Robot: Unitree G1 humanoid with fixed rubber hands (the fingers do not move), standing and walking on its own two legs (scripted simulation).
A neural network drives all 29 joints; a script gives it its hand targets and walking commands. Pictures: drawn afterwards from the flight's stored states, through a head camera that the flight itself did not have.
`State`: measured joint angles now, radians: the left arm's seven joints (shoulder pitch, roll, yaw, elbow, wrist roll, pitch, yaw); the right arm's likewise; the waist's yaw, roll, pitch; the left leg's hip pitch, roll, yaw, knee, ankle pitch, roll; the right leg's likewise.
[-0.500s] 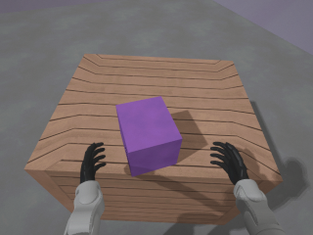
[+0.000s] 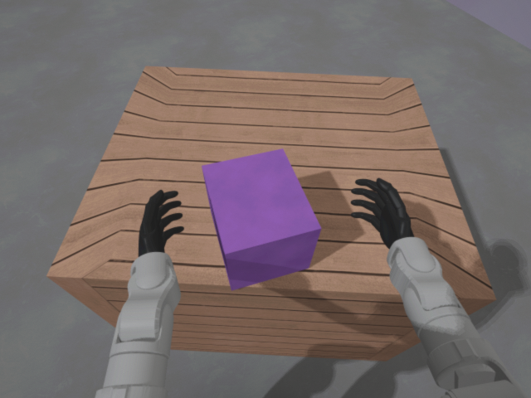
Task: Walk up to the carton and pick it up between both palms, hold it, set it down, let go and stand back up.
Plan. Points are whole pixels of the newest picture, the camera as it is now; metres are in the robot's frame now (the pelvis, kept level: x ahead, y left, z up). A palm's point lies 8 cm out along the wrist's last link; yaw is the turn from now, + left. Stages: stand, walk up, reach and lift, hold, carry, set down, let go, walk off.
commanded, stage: reach and lift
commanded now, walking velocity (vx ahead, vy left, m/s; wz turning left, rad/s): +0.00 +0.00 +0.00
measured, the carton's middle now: (257, 219) +0.43 +0.07 -0.06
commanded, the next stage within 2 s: none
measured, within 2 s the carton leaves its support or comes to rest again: neither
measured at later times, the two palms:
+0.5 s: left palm (151, 203) +0.36 +0.22 +0.07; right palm (373, 179) +0.44 -0.12 +0.07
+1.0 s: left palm (156, 189) +0.39 +0.22 +0.06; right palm (356, 161) +0.48 -0.10 +0.07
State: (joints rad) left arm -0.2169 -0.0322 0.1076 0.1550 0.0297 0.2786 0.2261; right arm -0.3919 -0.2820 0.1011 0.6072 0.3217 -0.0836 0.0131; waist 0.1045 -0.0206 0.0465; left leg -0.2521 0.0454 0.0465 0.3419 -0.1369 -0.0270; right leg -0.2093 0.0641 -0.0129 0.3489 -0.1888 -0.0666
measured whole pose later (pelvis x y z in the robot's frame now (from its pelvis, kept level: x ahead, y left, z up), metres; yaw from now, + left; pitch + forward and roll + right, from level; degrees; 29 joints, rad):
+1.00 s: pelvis +0.00 +0.00 -0.01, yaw +0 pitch +18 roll -1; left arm -0.73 0.01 0.25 0.77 0.04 0.04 0.20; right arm -0.97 -0.27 0.06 1.16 0.25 -0.09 -0.01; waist 0.17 0.01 -0.15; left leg -0.58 0.05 0.03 0.38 -0.11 -0.02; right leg -0.52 0.07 -0.02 0.35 -0.15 -0.06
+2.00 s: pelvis +0.00 +0.01 -0.03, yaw +0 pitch +26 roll -2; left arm -0.68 -0.17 0.45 0.92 0.30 -0.37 0.22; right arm -0.94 -0.08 -0.29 1.34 -0.19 -0.45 -0.02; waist 0.14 0.02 -0.17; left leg -0.84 0.05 0.01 0.59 -0.20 -0.01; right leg -0.76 0.07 -0.04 0.53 -0.23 -0.05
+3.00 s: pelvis +0.01 +0.01 -0.01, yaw +1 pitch +22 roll -1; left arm -0.62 -0.26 0.68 0.84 0.55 -0.41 0.17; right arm -0.81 0.08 -0.63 1.19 -0.57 -0.55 -0.05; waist 0.11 -0.01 -0.08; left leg -0.65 0.05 0.05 0.38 -0.12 -0.01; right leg -0.58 0.06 -0.04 0.36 -0.16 -0.06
